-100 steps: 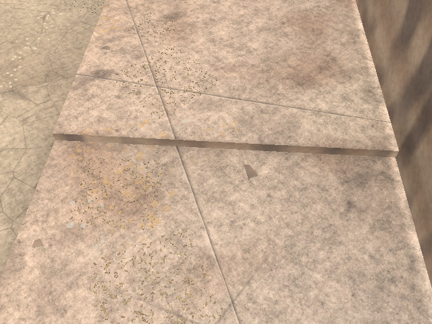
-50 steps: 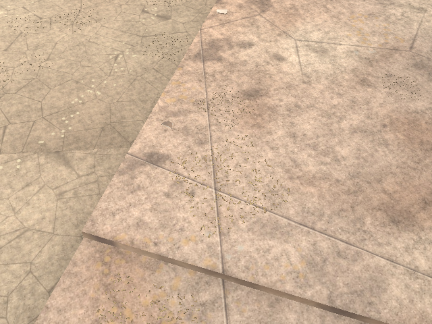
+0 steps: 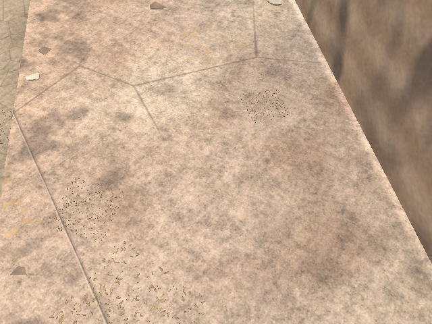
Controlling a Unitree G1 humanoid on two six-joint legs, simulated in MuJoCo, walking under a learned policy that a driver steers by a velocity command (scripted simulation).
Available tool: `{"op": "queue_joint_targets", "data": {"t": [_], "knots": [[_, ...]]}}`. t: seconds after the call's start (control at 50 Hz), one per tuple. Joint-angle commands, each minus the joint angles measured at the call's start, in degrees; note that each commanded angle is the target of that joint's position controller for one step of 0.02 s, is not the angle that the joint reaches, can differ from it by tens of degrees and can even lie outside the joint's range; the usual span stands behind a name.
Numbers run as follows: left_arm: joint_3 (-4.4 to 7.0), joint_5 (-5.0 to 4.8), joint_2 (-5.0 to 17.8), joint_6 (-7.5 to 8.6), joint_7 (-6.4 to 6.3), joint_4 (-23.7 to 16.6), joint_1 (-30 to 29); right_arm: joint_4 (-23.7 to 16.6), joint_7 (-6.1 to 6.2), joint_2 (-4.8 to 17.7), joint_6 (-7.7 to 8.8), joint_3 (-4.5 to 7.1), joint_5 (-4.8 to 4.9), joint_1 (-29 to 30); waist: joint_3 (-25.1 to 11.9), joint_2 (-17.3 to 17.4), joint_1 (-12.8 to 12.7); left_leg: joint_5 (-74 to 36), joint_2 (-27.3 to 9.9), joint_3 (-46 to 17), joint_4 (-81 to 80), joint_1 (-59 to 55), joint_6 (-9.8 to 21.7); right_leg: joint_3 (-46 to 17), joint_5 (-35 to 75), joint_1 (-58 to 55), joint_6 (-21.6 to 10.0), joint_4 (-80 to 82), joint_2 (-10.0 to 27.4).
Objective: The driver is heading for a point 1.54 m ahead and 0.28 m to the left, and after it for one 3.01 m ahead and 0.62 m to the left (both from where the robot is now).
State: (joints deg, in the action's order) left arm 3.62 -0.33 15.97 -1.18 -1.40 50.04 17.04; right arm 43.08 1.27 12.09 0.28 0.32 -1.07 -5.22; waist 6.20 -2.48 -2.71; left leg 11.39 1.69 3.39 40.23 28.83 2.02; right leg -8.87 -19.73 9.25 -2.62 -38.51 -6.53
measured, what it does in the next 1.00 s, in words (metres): steps on the spot: right foot 0.04 m lower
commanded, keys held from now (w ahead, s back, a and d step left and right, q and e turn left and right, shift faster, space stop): no key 1.00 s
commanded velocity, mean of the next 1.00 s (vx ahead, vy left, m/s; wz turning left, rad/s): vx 0.02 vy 0.00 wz -0.06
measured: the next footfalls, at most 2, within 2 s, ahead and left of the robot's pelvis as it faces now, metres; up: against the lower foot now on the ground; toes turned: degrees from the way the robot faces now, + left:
right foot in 0.34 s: +0.05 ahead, -0.10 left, -0.04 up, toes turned +2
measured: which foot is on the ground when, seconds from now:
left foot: down 0.00-1.00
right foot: up 0.00-0.32, down 0.34-1.00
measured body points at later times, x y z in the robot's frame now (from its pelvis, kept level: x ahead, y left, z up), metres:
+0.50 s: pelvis +0.03 -0.02 +0.00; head +0.03 -0.05 +0.45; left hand +0.09 +0.21 -0.13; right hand +0.07 -0.27 -0.16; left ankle +0.06 +0.11 -0.71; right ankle +0.01 -0.10 -0.74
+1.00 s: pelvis +0.03 -0.02 +0.01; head +0.04 -0.04 +0.46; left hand +0.02 +0.21 -0.14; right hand +0.03 -0.23 -0.16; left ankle +0.06 +0.11 -0.71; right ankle +0.01 -0.10 -0.74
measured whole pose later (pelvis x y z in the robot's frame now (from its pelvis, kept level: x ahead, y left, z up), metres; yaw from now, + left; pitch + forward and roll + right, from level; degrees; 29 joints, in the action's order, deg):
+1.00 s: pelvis +0.03 -0.02 +0.01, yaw -2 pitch -1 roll +5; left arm -1.9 0.8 8.9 0.5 -2.8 63.0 19.1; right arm 65.4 2.0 7.7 -2.7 0.9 -1.0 -12.1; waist 2.0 -2.2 0.9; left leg 20.7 3.4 2.5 32.0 16.0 0.7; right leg -3.9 -11.5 5.8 -2.5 -18.3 1.1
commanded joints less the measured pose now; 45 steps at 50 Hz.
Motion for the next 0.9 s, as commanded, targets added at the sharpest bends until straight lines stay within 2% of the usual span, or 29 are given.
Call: {"op": "queue_joint_targets", "data": {"t": [0.02,0.04,0.06,0.08,0.1,0.14,0.22,0.24,0.28,0.3,0.32,0.34,0.36,0.38,0.4,0.42,0.44,0.46,0.48,0.52,0.54,0.56,0.62,0.7,0.76,0.9], "knots": [[1.25,1.39,6.26,0.33,-0.34,-4.13,0.15,-1.47,0.56,8.68,-0.10,2.77,-0.06,-11.39,-18.13,6.30,6.32,-33.76,-23.60,-30.07,-18.39,-24.93,16.14,-1.78,-15.34,13.86,2.69,-33.11,-1.64],[1.03,1.37,4.92,-0.18,-0.25,-3.86,0.37,-1.39,0.87,7.73,-0.04,2.51,-0.51,-7.12,-12.34,3.83,3.55,-24.34,-21.05,-25.58,-19.35,-19.19,14.44,-1.63,-13.12,14.97,1.76,-33.15,0.73],[0.85,1.53,4.48,-0.64,-0.18,-4.13,0.05,-1.11,1.11,6.33,-0.03,2.10,-0.58,-4.40,-8.38,3.41,2.10,-16.12,-18.13,-21.43,-22.05,-14.50,12.04,-0.55,-10.45,14.61,1.33,-30.20,2.66],[0.73,2.12,4.01,-1.21,-0.07,-4.17,0.38,-0.76,1.11,6.00,0.04,2.02,-0.74,-2.89,-7.16,5.43,1.09,-11.68,-14.93,-17.35,-23.51,-11.71,10.35,1.29,-7.14,12.69,1.83,-28.59,2.94],[0.55,2.36,3.49,-1.79,0.17,-3.27,2.63,-0.74,0.86,6.13,-0.03,2.14,-0.94,-1.93,-7.26,7.36,0.43,-10.60,-12.38,-13.53,-23.78,-10.49,9.75,3.70,-5.66,10.97,2.59,-27.44,2.22],[-0.03,1.75,2.32,-2.30,0.78,-3.26,2.82,0.08,0.39,5.88,0.19,2.18,-1.00,-1.91,-7.93,8.85,0.32,-10.45,-11.01,-9.87,-23.76,-10.49,9.31,5.17,-4.90,8.77,3.51,-18.40,2.62],[-1.23,1.07,1.17,-2.68,0.64,-3.57,-0.30,2.24,-0.22,7.90,-0.19,2.93,-0.94,-3.44,-9.73,11.74,2.39,-5.33,-12.69,-11.52,-22.85,-11.56,9.93,5.77,-0.65,2.40,3.50,-0.13,5.56],[-1.30,0.98,1.46,-2.53,0.48,-3.04,-0.09,2.63,-0.32,8.29,-0.59,3.13,-0.96,-3.62,-10.24,11.16,2.65,-3.78,-12.81,-11.95,-21.83,-11.46,9.81,6.43,1.82,0.45,3.28,3.75,5.81],[-1.52,1.17,0.94,-2.02,0.33,-0.82,2.47,3.27,-0.30,8.77,-1.89,3.35,-0.67,-3.15,-10.21,8.58,1.75,1.59,-11.75,-11.32,-18.03,-8.43,8.68,9.30,9.18,-5.77,2.51,14.26,5.46],[-1.67,1.29,0.59,-1.75,0.34,0.35,3.18,3.80,-0.22,8.28,-2.66,3.29,-0.62,-3.69,-9.35,6.96,1.90,5.61,-10.44,-10.42,-15.30,-6.47,7.30,10.90,10.30,-7.90,2.20,18.64,4.70],[-1.95,1.80,0.60,-1.32,0.42,0.53,2.34,4.43,-0.28,6.73,-3.30,3.01,-0.81,-4.80,-7.38,4.10,2.66,10.15,-8.17,-8.86,-10.15,-4.30,5.09,8.87,7.10,-7.40,2.12,21.77,6.10],[-2.17,2.83,2.29,-0.70,0.52,-0.34,1.47,4.91,-0.61,3.34,-3.76,2.39,-0.70,-6.96,-6.21,-4.49,3.53,15.90,-3.55,-4.87,1.75,-0.10,2.12,-3.74,0.99,-6.02,1.68,26.93,15.93],[-3.21,2.08,2.53,-0.21,0.50,-2.67,-1.47,6.85,-0.34,0.07,-4.13,1.84,-1.31,-11.79,-5.11,-4.59,6.32,22.90,-0.59,-2.05,13.80,3.99,-0.01,-9.10,12.45,-3.98,2.67,23.87,22.04],[-1.38,3.03,8.62,-0.10,-0.54,-3.06,-3.71,6.15,0.14,2.33,-4.43,2.05,-0.26,-10.91,-3.53,-13.28,4.18,19.23,-2.22,-4.34,7.31,-5.24,-0.34,-13.19,-4.11,14.46,-4.69,30.34,26.69],[-1.87,2.59,5.85,0.61,-0.59,-2.65,-7.66,5.99,0.34,5.95,-4.28,2.80,0.08,-7.46,1.96,-11.37,5.28,12.09,-3.49,-4.50,11.11,-7.88,-0.73,-13.06,-12.30,19.06,-6.65,33.28,23.16],[-2.88,2.27,2.88,0.95,-0.59,-2.21,-9.13,6.71,0.36,7.10,-4.13,3.32,0.05,-6.30,3.43,-10.52,5.76,9.96,-2.31,-3.60,10.62,-5.61,-1.01,-8.98,-10.60,16.57,-6.18,32.93,18.98],[-3.49,2.74,0.97,1.01,-0.57,-1.95,-8.30,8.20,0.24,6.66,-3.87,3.15,-0.11,-6.99,2.49,-8.75,5.34,10.72,-2.48,-3.21,8.62,-5.06,-1.52,-6.38,-2.20,12.12,-5.82,30.72,17.05],[-3.55,2.22,1.01,1.49,-1.05,-1.18,-5.74,8.57,0.10,6.14,-3.61,3.17,-0.50,-6.81,1.04,-6.59,4.57,10.72,-2.82,-3.09,4.65,-4.97,-1.52,-5.73,6.88,7.03,-5.88,27.82,17.24],[-3.40,1.88,1.55,1.79,-1.17,0.31,-2.93,9.40,0.06,4.33,-3.24,2.65,-0.52,-7.14,-1.07,-5.28,3.78,11.77,-2.36,-2.68,1.36,-5.53,-1.66,-4.95,16.97,2.17,-6.01,24.84,17.24],[-3.01,1.68,2.34,2.13,-1.41,2.58,1.26,10.10,0.39,3.14,-2.50,2.04,0.28,-7.95,-5.59,-3.89,3.07,9.12,-2.37,-2.98,-5.85,-9.23,-2.00,-4.74,31.77,-4.28,-5.22,20.39,17.85],[-3.07,1.23,1.56,2.22,-1.44,3.63,3.25,11.17,0.52,3.81,-2.35,2.21,0.72,-8.19,-6.87,-1.45,2.45,3.54,-2.02,-3.39,-6.02,-11.38,-2.07,-3.55,36.83,-5.05,-3.33,19.69,16.68],[-3.35,0.95,0.85,2.15,-1.55,4.69,4.10,12.11,0.53,3.23,-2.45,2.17,1.10,-8.38,-7.56,-0.63,2.73,2.06,-1.70,-3.82,-6.81,-12.03,-1.82,-2.03,37.35,-5.83,-1.93,19.43,15.66],[-3.44,0.91,0.75,1.68,-1.58,5.96,2.79,14.42,0.62,1.51,-3.10,1.71,0.35,-9.29,-6.80,-0.55,3.56,0.77,-1.54,-4.09,-8.90,-13.83,-1.17,-0.43,26.56,-3.97,-1.00,20.73,14.35],[-3.91,1.09,-0.44,1.56,-1.46,8.03,3.48,16.29,0.79,1.31,-3.44,1.68,-0.07,-8.35,-3.73,0.02,3.70,-2.34,-2.27,-5.43,-10.93,-15.77,-0.65,-1.18,9.22,0.96,-0.12,24.34,13.58],[-4.11,1.06,-0.79,1.84,-1.38,9.37,3.91,17.78,0.75,0.78,-3.23,1.55,-0.17,-8.49,-3.20,-0.50,3.91,-3.02,-2.56,-5.78,-11.25,-16.06,-0.28,-1.23,5.67,1.65,0.23,25.49,13.43],[-4.63,1.10,-1.70,1.96,-1.47,11.71,5.48,20.49,0.80,-0.22,-2.80,1.22,-0.01,-8.56,-2.96,-1.76,3.82,-2.79,-2.66,-5.78,-11.25,-15.48,-0.20,-1.06,5.43,1.46,0.60,25.88,13.47]]}}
